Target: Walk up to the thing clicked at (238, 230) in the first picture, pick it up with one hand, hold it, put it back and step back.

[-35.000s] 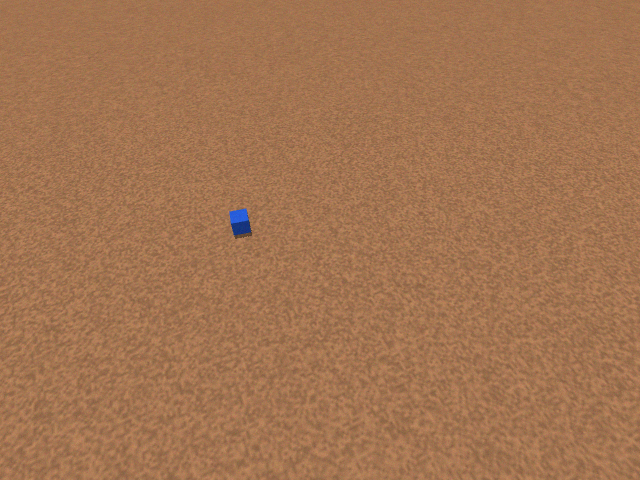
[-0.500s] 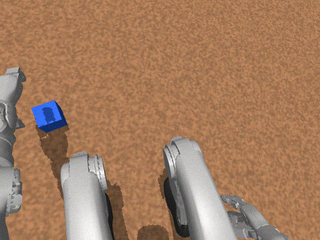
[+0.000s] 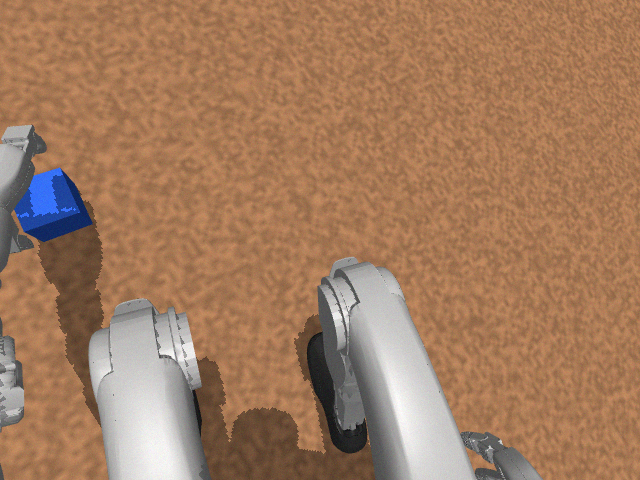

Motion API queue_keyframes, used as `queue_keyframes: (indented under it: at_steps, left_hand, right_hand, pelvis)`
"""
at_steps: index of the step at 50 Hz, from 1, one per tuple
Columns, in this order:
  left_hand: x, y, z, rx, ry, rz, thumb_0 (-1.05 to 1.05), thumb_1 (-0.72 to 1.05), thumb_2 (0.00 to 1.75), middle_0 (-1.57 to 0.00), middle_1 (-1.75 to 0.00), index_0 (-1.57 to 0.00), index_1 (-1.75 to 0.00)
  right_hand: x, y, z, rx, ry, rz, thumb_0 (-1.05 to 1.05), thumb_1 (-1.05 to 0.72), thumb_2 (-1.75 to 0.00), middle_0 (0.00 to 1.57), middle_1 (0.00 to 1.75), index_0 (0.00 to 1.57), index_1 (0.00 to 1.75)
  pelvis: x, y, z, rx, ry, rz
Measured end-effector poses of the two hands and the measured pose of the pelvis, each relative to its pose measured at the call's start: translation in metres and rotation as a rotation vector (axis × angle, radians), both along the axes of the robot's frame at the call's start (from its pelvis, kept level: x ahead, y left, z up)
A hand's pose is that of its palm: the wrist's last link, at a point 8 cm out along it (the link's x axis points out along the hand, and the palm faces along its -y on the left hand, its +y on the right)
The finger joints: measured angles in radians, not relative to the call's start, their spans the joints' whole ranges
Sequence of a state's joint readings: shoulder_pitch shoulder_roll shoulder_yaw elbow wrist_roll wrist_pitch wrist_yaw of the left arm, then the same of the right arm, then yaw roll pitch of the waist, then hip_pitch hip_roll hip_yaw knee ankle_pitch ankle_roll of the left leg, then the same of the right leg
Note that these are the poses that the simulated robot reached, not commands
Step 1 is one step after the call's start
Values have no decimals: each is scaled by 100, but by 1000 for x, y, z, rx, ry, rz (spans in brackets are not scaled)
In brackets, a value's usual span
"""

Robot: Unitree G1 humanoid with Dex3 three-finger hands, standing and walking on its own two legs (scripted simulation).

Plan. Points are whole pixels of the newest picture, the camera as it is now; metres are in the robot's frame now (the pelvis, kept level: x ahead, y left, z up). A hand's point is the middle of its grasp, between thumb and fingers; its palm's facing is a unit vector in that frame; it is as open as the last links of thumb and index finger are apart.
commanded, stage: home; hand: left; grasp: from above
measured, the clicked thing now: (51, 206) +0.49 +0.30 -0.30
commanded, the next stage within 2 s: none
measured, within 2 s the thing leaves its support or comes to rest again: neither
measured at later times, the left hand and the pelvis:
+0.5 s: hand out of the picture +0.34 +0.26 +0.03, palm faces -0.23 -0.69 -0.68, open 7.9 cm; pelvis +0.01 -0.01 +0.15, yaw +5 degrees
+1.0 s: hand out of the picture +0.25 +0.22 +0.25, palm faces +0.20 -0.95 -0.25, open 7.4 cm; pelvis +0.06 +0.00 +0.32, yaw +9 degrees
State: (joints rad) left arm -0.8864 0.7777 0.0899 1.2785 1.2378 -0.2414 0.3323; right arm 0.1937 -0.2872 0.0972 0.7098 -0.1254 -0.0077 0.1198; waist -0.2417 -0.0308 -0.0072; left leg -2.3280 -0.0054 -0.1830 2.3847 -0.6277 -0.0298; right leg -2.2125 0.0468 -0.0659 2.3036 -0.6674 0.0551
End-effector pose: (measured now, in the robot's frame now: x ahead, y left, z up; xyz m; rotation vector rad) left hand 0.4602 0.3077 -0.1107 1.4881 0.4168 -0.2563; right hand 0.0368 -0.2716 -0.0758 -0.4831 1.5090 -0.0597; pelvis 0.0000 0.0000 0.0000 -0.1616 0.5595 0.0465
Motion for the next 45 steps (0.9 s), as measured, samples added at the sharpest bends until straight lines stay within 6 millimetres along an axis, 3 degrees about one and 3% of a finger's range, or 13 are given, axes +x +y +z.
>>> queue_keyframes:
  at_steps: [3, 7, 14, 24, 33, 39, 45]
  left_hand:
    - [2, -3, 11, -5, -87, 27, 0, -23, 87, -25, -75, -24, -75]
    - [3, -1, 41, -23, -156, 135, 0, -7, 88, -25, -65, -24, -66]
    - [-26, -4, 103, -144, -64, 339, 0, 24, 91, -24, -54, -23, -54]
    - [-115, -19, 182, -511, 31, 486, 0, 71, 92, -23, -38, -23, -39]
    - [-177, -20, 247, -720, -5, 693, 1, 86, 91, -22, -32, -22, -32]
    - [-209, -32, 296, -871, 32, 837, 1, 89, 91, -21, -31, -21, -30]
    - [-223, -40, 345, -973, 42, 951, 1, 90, 90, -21, -30, -21, -30]
  right_hand:
    - [7, 6, -6, 22, -30, -16, 0, -90, -90, 20, 30, 21, 30]
    - [25, 14, -6, 70, -97, -29, 0, -89, -90, 20, 30, 21, 30]
    - [61, 25, 19, 165, -215, -58, 0, -90, -90, 20, 30, 21, 30]
    - [126, 24, 104, 166, -392, 8, 0, -90, -90, 20, 30, 21, 30]
    - [187, 34, 187, 153, -611, 65, 1, -90, -90, 20, 30, 20, 30]
    - [209, 52, 244, 185, -712, 71, 1, -90, -90, 20, 30, 20, 30]
    - [214, 65, 292, 197, -759, 56, 1, -90, -90, 20, 30, 21, 30]
  pelvis:
    - [2, 0, 0, 6, 10, 1]
    - [4, -1, 11, 17, 35, 3]
    - [8, -2, 59, 33, 58, 13]
    - [11, -6, 139, 64, 12, 36]
    - [16, -6, 198, 75, -64, 69]
    - [27, -5, 246, 88, -124, 84]
    - [45, -3, 290, 100, -180, 100]
